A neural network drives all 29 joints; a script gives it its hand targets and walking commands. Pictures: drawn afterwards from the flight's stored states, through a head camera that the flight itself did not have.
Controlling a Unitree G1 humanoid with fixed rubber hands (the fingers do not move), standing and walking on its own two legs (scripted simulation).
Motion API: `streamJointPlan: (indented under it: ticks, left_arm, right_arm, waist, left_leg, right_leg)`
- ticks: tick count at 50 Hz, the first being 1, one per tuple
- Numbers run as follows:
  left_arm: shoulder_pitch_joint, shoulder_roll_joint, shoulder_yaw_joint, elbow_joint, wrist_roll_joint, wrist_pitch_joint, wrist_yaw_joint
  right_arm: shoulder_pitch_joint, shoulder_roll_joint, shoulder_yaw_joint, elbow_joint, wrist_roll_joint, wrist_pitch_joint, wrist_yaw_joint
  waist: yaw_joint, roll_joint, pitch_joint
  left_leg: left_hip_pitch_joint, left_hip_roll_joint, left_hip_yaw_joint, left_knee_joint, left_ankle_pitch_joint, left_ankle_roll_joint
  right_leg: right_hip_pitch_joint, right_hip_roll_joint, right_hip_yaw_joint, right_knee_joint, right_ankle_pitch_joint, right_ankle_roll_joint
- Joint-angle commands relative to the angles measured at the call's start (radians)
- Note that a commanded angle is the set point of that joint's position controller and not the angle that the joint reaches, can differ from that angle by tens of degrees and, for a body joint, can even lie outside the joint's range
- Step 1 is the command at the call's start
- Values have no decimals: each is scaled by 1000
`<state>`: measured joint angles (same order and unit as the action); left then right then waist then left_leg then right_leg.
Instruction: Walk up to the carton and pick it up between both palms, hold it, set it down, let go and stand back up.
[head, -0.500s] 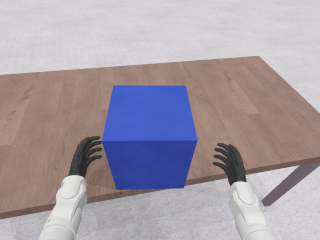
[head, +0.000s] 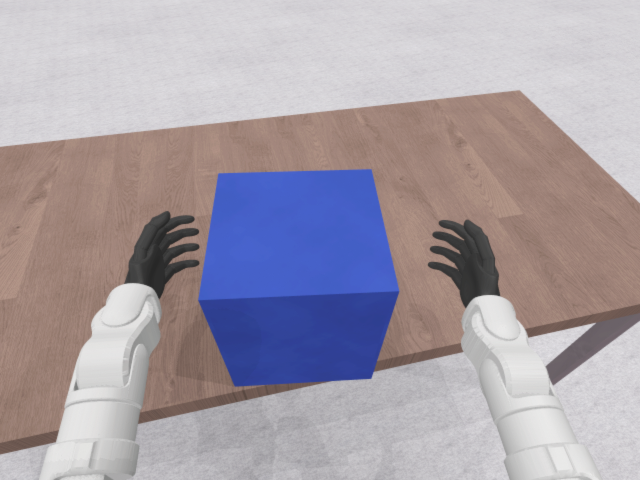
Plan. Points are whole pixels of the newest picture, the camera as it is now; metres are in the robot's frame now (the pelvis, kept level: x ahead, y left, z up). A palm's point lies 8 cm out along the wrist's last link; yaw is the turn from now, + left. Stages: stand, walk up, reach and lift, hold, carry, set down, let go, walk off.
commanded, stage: reach and lift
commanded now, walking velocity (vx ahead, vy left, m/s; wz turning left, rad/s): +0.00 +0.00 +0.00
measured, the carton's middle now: (300, 282) +0.38 +0.04 +0.00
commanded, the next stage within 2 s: none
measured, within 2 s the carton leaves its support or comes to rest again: neither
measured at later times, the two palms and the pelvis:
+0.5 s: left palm (132, 208) +0.38 +0.23 +0.15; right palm (490, 209) +0.39 -0.19 +0.14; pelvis +0.01 +0.01 +0.00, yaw +1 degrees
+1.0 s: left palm (156, 220) +0.40 +0.22 +0.11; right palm (458, 217) +0.41 -0.16 +0.11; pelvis +0.00 +0.00 +0.00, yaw +2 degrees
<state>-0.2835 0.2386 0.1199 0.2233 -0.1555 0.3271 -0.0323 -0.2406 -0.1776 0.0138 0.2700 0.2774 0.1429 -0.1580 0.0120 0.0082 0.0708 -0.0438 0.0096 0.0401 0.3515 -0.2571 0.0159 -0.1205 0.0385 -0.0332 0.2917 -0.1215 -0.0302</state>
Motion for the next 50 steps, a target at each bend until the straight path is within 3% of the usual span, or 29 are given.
streamJointPlan:
  ticks: [1, 2, 4, 5, 8, 11, 12, 14, 17, 18, 19, 23, 24, 27, 29, 30, 31, 32, 33, 34, 36, 39, 40, 41, 42, 47, 48, 49, 50]
  left_arm:
    - [-268, 100, 47, -184, 26, 52, 19]
    - [-256, 122, 68, -177, 29, 66, 20]
    - [-320, 122, 67, -193, 33, 88, 23]
    - [-310, 132, 80, -184, 29, 94, 20]
    - [-363, 134, 57, -239, 33, 106, 25]
    - [-412, 145, 52, -208, 26, 127, 21]
    - [-446, 165, 41, -244, 21, 138, 27]
    - [-471, 151, 64, -158, 16, 164, 18]
    - [-416, 154, 80, -113, 37, 210, 9]
    - [-484, 156, 84, -165, 14, 210, 6]
    - [-527, 148, 70, -110, 17, 221, 7]
    - [-621, 200, 75, 7, 1, 197, 7]
    - [-632, 186, 70, -28, 2, 196, 11]
    - [-722, 218, 76, -13, 8, 190, 23]
    - [-735, 230, 70, 60, 8, 174, 25]
    - [-753, 245, 68, 52, -6, 172, 26]
    - [-768, 208, 50, 112, 1, 170, 21]
    - [-792, 225, 40, 151, -4, 162, 23]
    - [-776, 220, 70, 154, 15, 147, 24]
    - [-705, 193, 38, 250, 22, 138, 16]
    - [-694, 141, 33, 458, 39, 83, -12]
    - [-689, 127, 34, 457, 66, -7, 4]
    - [-770, 177, 55, 325, 50, -45, 16]
    - [-719, 161, 41, 395, 67, -59, 19]
    - [-842, 163, 31, 383, 63, -88, 20]
    - [-823, 184, 24, 292, 39, -196, 56]
    - [-791, 126, 3, 379, 40, -211, 53]
    - [-765, 143, 24, 477, 59, -220, 41]
    - [-657, 103, 14, 554, 67, -243, 24]
  right_arm:
    - [-306, -141, -71, -178, -3, 23, 13]
    - [-286, -157, -66, -189, -1, 28, 16]
    - [-331, -148, -62, -159, 15, 57, 21]
    - [-334, -162, -72, -122, 32, 74, 25]
    - [-377, -178, -70, -151, 51, 96, 38]
    - [-442, -191, -73, -127, 61, 114, 44]
    - [-428, -222, -99, -102, 71, 122, 46]
    - [-504, -210, -78, -63, 62, 140, 40]
    - [-491, -252, -70, -29, 63, 161, 31]
    - [-552, -257, -67, -49, 72, 166, 27]
    - [-556, -269, -101, 11, 68, 179, 26]
    - [-693, -286, -85, 52, 85, 183, 38]
    - [-668, -273, -65, 27, 84, 180, 40]
    - [-770, -284, -89, 50, 90, 178, 48]
    - [-785, -306, -88, 104, 97, 185, 54]
    - [-781, -294, -56, 81, 118, 182, 59]
    - [-768, -289, -65, 189, 98, 193, 65]
    - [-786, -290, -43, 201, 97, 191, 70]
    - [-811, -280, -31, 202, 115, 189, 69]
    - [-741, -269, -46, 315, 96, 188, 70]
    - [-734, -182, -5, 427, 62, 168, 77]
    - [-755, -183, -24, 401, 28, 79, 74]
    - [-826, -215, -47, 284, 36, 44, 69]
    - [-780, -182, -44, 363, 42, 29, 62]
    - [-873, -173, -90, 340, -3, 12, 54]
    - [-776, -163, -100, 279, -27, -71, 39]
    - [-739, -116, -91, 358, -42, -89, 35]
    - [-702, -127, -89, 431, -70, -95, 35]
    - [-640, -87, -62, 483, -66, -104, 35]
  waist:
    - [39, 10, -310]
    - [18, -6, -320]
    - [30, 23, -313]
    - [0, 18, -331]
    - [24, 37, -360]
    - [1, 73, -389]
    - [-8, 98, -431]
    - [-17, 26, -373]
    - [-12, -4, -411]
    - [-12, 13, -433]
    - [-51, 29, -376]
    - [-37, 8, -385]
    - [-8, 21, -447]
    - [-32, 54, -523]
    - [-36, 6, -510]
    - [-15, 31, -537]
    - [-32, 10, -491]
    - [-37, 17, -499]
    - [-9, 13, -500]
    - [-45, 11, -429]
    - [-26, -49, -312]
    - [-25, -4, -398]
    - [-22, 12, -525]
    - [-21, 34, -479]
    - [-34, 50, -485]
    - [-28, 81, -694]
    - [-40, 89, -619]
    - [-57, 29, -555]
    - [-40, 9, -484]
  left_leg:
    - [-96, -7, -17, -33, 320, -65]
    - [-90, -15, 0, -30, 318, -65]
    - [-120, -12, -9, -34, 317, -68]
    - [-103, -16, -2, -41, 322, -64]
    - [-97, -6, -5, -30, 366, -75]
    - [-86, -9, -15, -8, 388, -71]
    - [-66, 0, -21, -26, 409, -95]
    - [-86, -16, -13, -9, 374, -60]
    - [-87, -6, -14, -12, 455, -71]
    - [-87, -14, -14, -6, 435, -71]
    - [-104, -8, -34, -26, 400, -76]
    - [-143, -9, -27, -18, 340, -55]
    - [-123, -9, -33, -19, 380, -66]
    - [-96, -7, -39, -2, 439, -86]
    - [-119, -8, -34, 9, 431, -64]
    - [-122, -17, -23, 6, 457, -67]
    - [-140, 0, -45, -10, 458, -76]
    - [-146, -1, -35, -15, 407, -69]
    - [-168, -12, -37, -15, 410, -61]
    - [-158, -7, -41, -21, 393, -52]
    - [-274, -7, -49, -47, 236, -24]
    - [-221, -19, -39, -38, 287, -41]
    - [-190, -30, -36, -28, 371, -51]
    - [-186, -33, -36, -13, 375, -66]
    - [-233, -34, -36, -6, 336, -74]
    - [-144, -24, -37, 52, 482, -95]
    - [-149, -20, -37, 68, 479, -99]
    - [-187, -14, -34, 56, 440, -97]
    - [-227, -23, -28, 42, 385, -84]
  right_leg:
    - [239, 14, 61, 14, 151, -1]
    - [241, 10, 64, 17, 157, 9]
    - [226, 10, 75, 15, 149, 3]
    - [243, 7, 69, 17, 170, 5]
    - [247, 10, 76, 31, 222, 3]
    - [231, 14, 67, 29, 233, 5]
    - [230, 10, 64, 20, 225, 6]
    - [216, 6, 69, 1, 236, 15]
    - [291, 8, 61, 22, 333, 22]
    - [269, 6, 69, 16, 308, 20]
    - [261, 5, 63, 7, 263, 16]
    - [223, 9, 57, 14, 249, 27]
    - [259, 6, 59, 30, 288, 17]
    - [259, 14, 37, 30, 330, 24]
    - [262, 4, 49, 27, 359, 31]
    - [286, 2, 57, 38, 386, 33]
    - [270, 4, 51, 31, 370, 38]
    - [249, -4, 57, 28, 346, 36]
    - [298, -8, 58, 26, 343, 35]
    - [272, -5, 50, 29, 325, 40]
    - [290, -28, 61, 4, 184, 42]
    - [259, -23, 56, 26, 231, 38]
    - [277, -9, 42, 38, 294, 39]
    - [269, -7, 42, 34, 297, 30]
    - [226, -4, 38, 43, 251, 31]
    - [242, 19, 17, 77, 367, 20]
    - [189, 19, 20, 74, 339, 16]
    - [199, 16, 14, 61, 290, 14]
    - [226, 13, 35, 73, 251, 20]
